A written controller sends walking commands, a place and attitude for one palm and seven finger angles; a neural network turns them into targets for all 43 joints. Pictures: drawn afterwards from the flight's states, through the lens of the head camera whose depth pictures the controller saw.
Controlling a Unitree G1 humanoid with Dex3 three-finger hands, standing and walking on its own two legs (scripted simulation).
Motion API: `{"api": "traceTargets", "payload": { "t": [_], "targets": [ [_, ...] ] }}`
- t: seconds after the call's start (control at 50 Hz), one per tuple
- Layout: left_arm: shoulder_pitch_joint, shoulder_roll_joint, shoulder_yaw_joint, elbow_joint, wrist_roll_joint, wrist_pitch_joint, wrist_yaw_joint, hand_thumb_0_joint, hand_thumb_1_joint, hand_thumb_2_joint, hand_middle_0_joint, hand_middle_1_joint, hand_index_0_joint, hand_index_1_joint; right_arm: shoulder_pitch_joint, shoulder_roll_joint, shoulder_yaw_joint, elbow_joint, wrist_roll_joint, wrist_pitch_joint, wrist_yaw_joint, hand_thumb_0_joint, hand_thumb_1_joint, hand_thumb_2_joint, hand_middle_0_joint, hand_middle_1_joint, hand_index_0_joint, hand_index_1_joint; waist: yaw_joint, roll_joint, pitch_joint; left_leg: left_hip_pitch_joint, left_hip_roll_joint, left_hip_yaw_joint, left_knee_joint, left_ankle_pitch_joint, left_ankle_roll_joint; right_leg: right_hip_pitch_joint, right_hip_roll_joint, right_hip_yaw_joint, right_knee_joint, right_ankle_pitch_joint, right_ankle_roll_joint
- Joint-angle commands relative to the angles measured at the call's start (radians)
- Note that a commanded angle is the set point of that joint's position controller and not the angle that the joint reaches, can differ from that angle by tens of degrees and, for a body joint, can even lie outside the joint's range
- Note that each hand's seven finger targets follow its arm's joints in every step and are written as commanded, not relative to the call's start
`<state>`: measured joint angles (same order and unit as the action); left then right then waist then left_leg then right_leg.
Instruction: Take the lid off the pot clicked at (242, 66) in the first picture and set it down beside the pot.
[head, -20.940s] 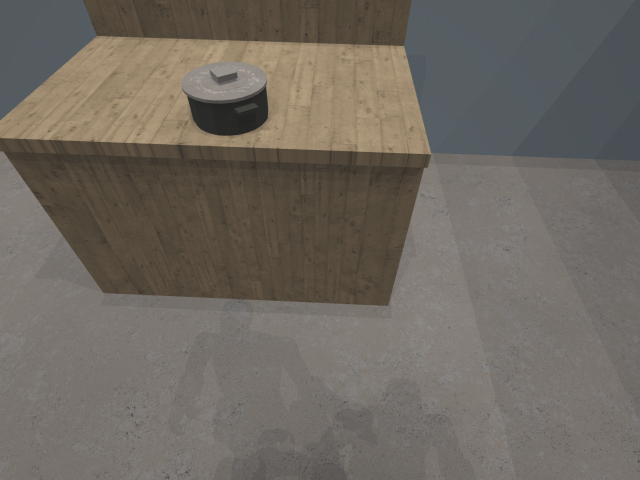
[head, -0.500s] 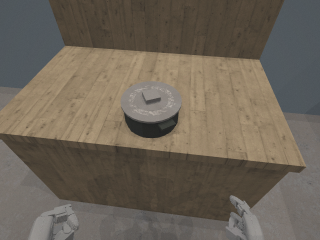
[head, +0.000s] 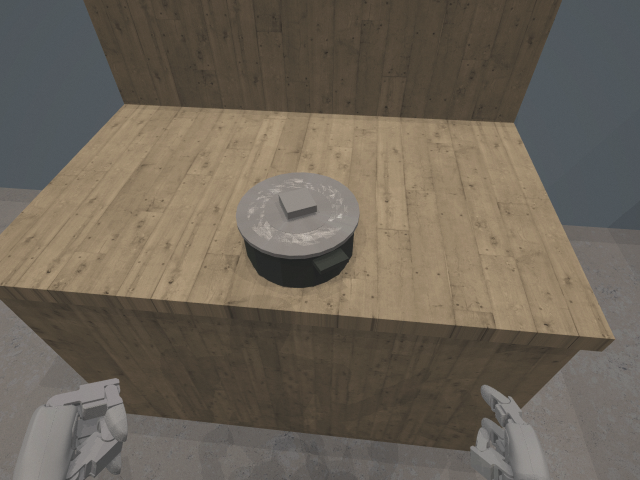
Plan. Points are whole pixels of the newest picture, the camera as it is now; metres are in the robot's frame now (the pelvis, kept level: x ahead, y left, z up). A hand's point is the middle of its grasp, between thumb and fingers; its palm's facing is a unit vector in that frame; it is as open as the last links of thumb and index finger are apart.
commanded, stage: raise the hand higher, near the body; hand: left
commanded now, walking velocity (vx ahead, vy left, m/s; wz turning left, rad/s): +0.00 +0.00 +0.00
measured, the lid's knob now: (297, 202) +0.52 +0.10 +0.05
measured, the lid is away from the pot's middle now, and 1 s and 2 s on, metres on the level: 0.00 0.00 0.00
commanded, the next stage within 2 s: reach forward and open the fingers in 0.30 s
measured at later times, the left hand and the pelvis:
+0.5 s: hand (107, 387) +0.17 +0.24 +0.10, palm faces +0.22 -0.61 -0.76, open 3.0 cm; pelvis -0.01 +0.00 +0.00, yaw +0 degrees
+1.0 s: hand (95, 371) +0.19 +0.26 +0.10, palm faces -0.21 -0.06 -0.98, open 5.2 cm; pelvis -0.03 -0.01 +0.00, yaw +1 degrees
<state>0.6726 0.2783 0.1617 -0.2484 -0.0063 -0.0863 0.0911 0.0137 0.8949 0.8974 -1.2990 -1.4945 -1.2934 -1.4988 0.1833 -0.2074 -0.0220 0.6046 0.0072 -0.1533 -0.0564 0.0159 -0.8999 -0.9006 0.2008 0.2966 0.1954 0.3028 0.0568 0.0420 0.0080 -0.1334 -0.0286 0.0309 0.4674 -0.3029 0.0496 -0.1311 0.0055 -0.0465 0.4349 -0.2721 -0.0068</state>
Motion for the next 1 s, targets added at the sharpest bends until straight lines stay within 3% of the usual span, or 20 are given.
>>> {"api": "traceTargets", "payload": {
  "t": [0.0, 0.06, 0.14, 0.16, 0.26, 0.34, 0.38, 0.4, 0.42, 0.44, 0.46, 0.48, 0.52, 0.58, 0.66, 0.76, 0.84, 0.92, 0.96, 0.98],
  "targets": [
    [-0.030, 0.132, 0.090, -0.266, -0.004, -0.068, 0.015, 0.000, 0.900, 0.900, -1.300, -1.500, -1.300, -1.500, -0.090, -0.095, -0.016, -0.163, 0.003, -0.051, 0.001, 0.000, -0.900, -0.900, 0.200, 0.300, 0.200, 0.300, 0.002, 0.044, -0.048, 0.052, 0.053, -0.040, -0.055, 0.378, -0.024, -0.027, -0.022, 0.009, -0.055, 0.241, -0.012],
    [-0.049, 0.139, 0.092, -0.316, -0.005, -0.065, 0.017, 0.000, 0.900, 0.900, -1.300, -1.500, -1.300, -1.500, -0.086, -0.094, -0.009, -0.168, 0.000, -0.054, 0.009, 0.000, -0.900, -0.900, 0.200, 0.300, 0.200, 0.300, 0.002, 0.058, -0.072, 0.068, 0.058, -0.051, -0.057, 0.404, -0.030, -0.014, -0.021, 0.004, -0.054, 0.241, -0.012],
    [-0.036, 0.153, 0.142, -0.229, -0.011, -0.056, 0.018, 0.000, 0.900, 0.900, -1.300, -1.500, -1.300, -1.500, -0.099, -0.094, -0.014, -0.159, 0.001, -0.031, 0.006, 0.000, -0.900, -0.900, 0.200, 0.300, 0.200, 0.300, 0.003, -0.043, -0.004, 0.029, 0.056, -0.043, -0.064, 0.340, -0.028, -0.030, -0.013, 0.004, -0.071, 0.227, -0.013],
    [-0.066, 0.153, 0.131, -0.261, -0.012, -0.063, 0.014, 0.000, 0.900, 0.900, -1.300, -1.500, -1.300, -1.500, -0.101, -0.096, -0.009, -0.170, 0.001, -0.029, 0.006, 0.000, -0.900, -0.900, 0.200, 0.300, 0.200, 0.300, 0.002, -0.051, -0.020, 0.031, 0.054, -0.040, -0.069, 0.318, -0.024, -0.024, -0.018, 0.005, -0.076, 0.214, -0.012],
    [-0.128, 0.162, 0.118, -0.394, -0.013, -0.080, 0.017, 0.000, 0.900, 0.900, -1.300, -1.500, -1.300, -1.500, -0.094, -0.096, 0.004, -0.180, 0.000, -0.044, 0.011, 0.000, -0.900, -0.900, 0.200, 0.300, 0.200, 0.300, 0.002, 0.070, -0.074, 0.067, 0.057, -0.055, -0.069, 0.337, -0.030, -0.004, -0.021, 0.011, -0.069, 0.207, -0.014],
    [-0.080, 0.189, 0.179, -0.326, -0.021, -0.072, 0.027, 0.000, 0.900, 0.900, -1.300, -1.500, -1.300, -1.500, -0.095, -0.100, -0.006, -0.164, 0.001, -0.033, 0.009, 0.000, -0.900, -0.900, 0.200, 0.300, 0.200, 0.300, 0.011, -0.024, -0.045, 0.049, 0.060, -0.052, -0.069, 0.336, -0.029, -0.003, -0.012, 0.012, -0.076, 0.220, -0.015],
    [-0.097, 0.179, 0.173, -0.330, -0.020, -0.081, 0.024, 0.000, 0.900, 0.900, -1.300, -1.500, -1.300, -1.500, -0.098, -0.095, -0.005, -0.164, 0.001, -0.031, 0.007, 0.000, -0.900, -0.900, 0.200, 0.300, 0.200, 0.300, 0.008, -0.015, -0.045, 0.050, 0.059, -0.043, -0.073, 0.335, -0.028, -0.002, -0.020, 0.008, -0.073, 0.221, -0.013],
    [-0.192, 0.388, 0.106, -0.382, 0.428, -0.002, 0.060, 0.000, 0.875, 0.902, -1.280, -1.480, -1.280, -1.480, -0.145, -0.175, 0.016, -0.176, -0.014, 0.028, 0.024, 0.000, -0.900, -0.900, 0.200, 0.300, 0.200, 0.300, 0.010, 0.056, -0.003, -0.082, 0.038, -0.039, -0.053, 0.336, -0.034, -0.114, 0.007, 0.043, -0.015, 0.210, -0.024],
    [-0.203, 0.292, 0.089, -0.433, 0.440, 0.046, 0.080, 0.000, 0.848, 0.907, -1.262, -1.456, -1.262, -1.456, -0.157, -0.135, 0.009, -0.218, -0.013, 0.059, 0.035, 0.000, -0.900, -0.900, 0.200, 0.300, 0.200, 0.300, 0.017, 0.114, -0.026, -0.085, 0.043, -0.032, -0.057, 0.346, -0.049, -0.099, -0.005, -0.003, 0.001, 0.182, -0.037],
    [-0.221, 0.293, 0.072, -0.439, 0.449, 0.072, 0.089, 0.000, 0.821, 0.915, -1.247, -1.426, -1.247, -1.426, -0.173, -0.134, 0.013, -0.220, -0.004, 0.072, 0.040, 0.000, -0.900, -0.900, 0.200, 0.300, 0.200, 0.300, 0.007, 0.096, -0.001, -0.098, 0.046, -0.037, -0.052, 0.341, -0.048, -0.111, 0.001, 0.005, 0.000, 0.172, -0.040],
    [-0.186, 0.310, 0.072, -0.401, 0.559, 0.096, 0.094, 0.000, 0.791, 0.927, -1.237, -1.386, -1.237, -1.386, -0.152, -0.140, 0.004, -0.210, -0.006, 0.088, 0.048, 0.000, -0.900, -0.900, 0.200, 0.300, 0.200, 0.300, 0.030, 0.100, -0.052, -0.092, 0.051, -0.035, -0.050, 0.327, -0.052, -0.102, 0.009, 0.016, 0.019, 0.135, -0.043],
    [-0.098, 0.352, 0.095, -0.365, 0.634, 0.127, 0.094, 0.000, 0.761, 0.941, -1.239, -1.323, -1.239, -1.323, -0.153, -0.151, -0.004, -0.207, -0.006, 0.115, 0.055, 0.000, -0.900, -0.900, 0.200, 0.300, 0.200, 0.300, 0.051, 0.100, -0.098, -0.092, 0.053, -0.036, -0.044, 0.333, -0.052, -0.077, 0.015, 0.032, 0.022, 0.144, -0.047],
    [-0.095, 0.421, 0.110, -0.383, 0.732, 0.180, 0.082, 0.000, 0.697, 0.978, -1.217, -1.252, -1.217, -1.252, -0.189, -0.166, 0.002, -0.227, -0.002, 0.170, 0.062, 0.000, -0.900, -0.900, 0.200, 0.300, 0.200, 0.300, 0.057, 0.081, -0.176, -0.092, 0.044, -0.031, -0.031, 0.348, -0.045, -0.041, 0.012, 0.060, 0.032, 0.191, -0.048],
    [-0.184, 0.484, 0.108, -0.351, 0.818, 0.213, 0.037, 0.000, 0.598, 1.043, -1.186, -1.145, -1.186, -1.145, -0.217, -0.166, 0.000, -0.228, 0.014, 0.204, 0.064, 0.000, -0.900, -0.900, 0.200, 0.300, 0.200, 0.300, 0.040, 0.033, -0.208, -0.080, 0.047, -0.046, -0.032, 0.312, -0.030, -0.030, 0.005, 0.071, 0.021, 0.176, -0.037],
    [-0.260, 0.470, 0.029, -0.252, 0.801, 0.206, -0.083, 0.000, 0.470, 1.124, -1.145, -1.003, -1.145, -1.003, -0.223, -0.164, -0.001, -0.215, 0.037, 0.205, 0.059, 0.000, -0.900, -0.900, 0.200, 0.300, 0.200, 0.300, 0.003, -0.039, -0.174, -0.062, 0.033, -0.043, -0.030, 0.300, -0.008, -0.042, -0.013, 0.054, -0.014, 0.216, -0.012],
    [-0.421, 0.599, 0.079, -0.314, 0.768, 0.158, -0.196, 0.000, 0.316, 1.203, -1.089, -0.826, -1.089, -0.826, -0.213, -0.171, -0.001, -0.217, 0.033, 0.185, 0.038, 0.000, -0.900, -0.900, 0.200, 0.300, 0.200, 0.300, -0.004, -0.003, -0.211, -0.020, 0.019, -0.052, -0.031, 0.360, 0.009, -0.004, -0.025, 0.050, -0.032, 0.309, 0.005],
    [-0.432, 0.654, 0.153, -0.200, 0.784, 0.115, -0.239, 0.000, 0.202, 1.240, -1.040, -0.684, -1.040, -0.684, -0.205, -0.166, 0.000, -0.200, 0.037, 0.185, 0.039, 0.000, -0.900, -0.900, 0.200, 0.300, 0.200, 0.300, 0.005, -0.001, -0.133, -0.015, 0.014, -0.054, -0.041, 0.380, 0.008, -0.021, -0.009, 0.050, -0.061, 0.322, -0.005],
    [-0.514, 0.554, 0.060, -0.139, 0.750, 0.093, -0.260, 0.000, 0.091, 1.270, -0.990, -0.542, -0.990, -0.542, -0.186, -0.168, -0.005, -0.195, 0.038, 0.202, 0.054, 0.000, -0.900, -0.900, 0.200, 0.300, 0.200, 0.300, -0.007, 0.015, -0.094, -0.019, 0.006, -0.046, -0.070, 0.319, 0.002, -0.049, -0.014, 0.021, -0.084, 0.248, -0.001],
    [-0.595, 0.544, 0.029, -0.208, 0.743, 0.080, -0.265, 0.000, 0.035, 1.286, -0.965, -0.471, -0.965, -0.471, -0.198, -0.163, -0.005, -0.211, 0.037, 0.191, 0.061, 0.000, -0.900, -0.900, 0.200, 0.300, 0.200, 0.300, -0.011, 0.055, -0.157, 0.007, 0.005, -0.048, -0.076, 0.302, 0.001, -0.028, -0.017, 0.022, -0.082, 0.215, -0.002],
    [-0.593, 0.579, 0.060, -0.197, 0.743, 0.072, -0.258, 0.000, 0.007, 1.295, -0.952, -0.436, -0.952, -0.436, -0.187, -0.166, -0.013, -0.204, 0.034, 0.189, 0.059, 0.000, -0.900, -0.900, 0.200, 0.300, 0.200, 0.300, -0.003, 0.043, -0.174, 0.017, 0.006, -0.054, -0.080, 0.304, 0.003, -0.016, -0.013, 0.025, -0.086, 0.216, -0.003]
  ]
}}
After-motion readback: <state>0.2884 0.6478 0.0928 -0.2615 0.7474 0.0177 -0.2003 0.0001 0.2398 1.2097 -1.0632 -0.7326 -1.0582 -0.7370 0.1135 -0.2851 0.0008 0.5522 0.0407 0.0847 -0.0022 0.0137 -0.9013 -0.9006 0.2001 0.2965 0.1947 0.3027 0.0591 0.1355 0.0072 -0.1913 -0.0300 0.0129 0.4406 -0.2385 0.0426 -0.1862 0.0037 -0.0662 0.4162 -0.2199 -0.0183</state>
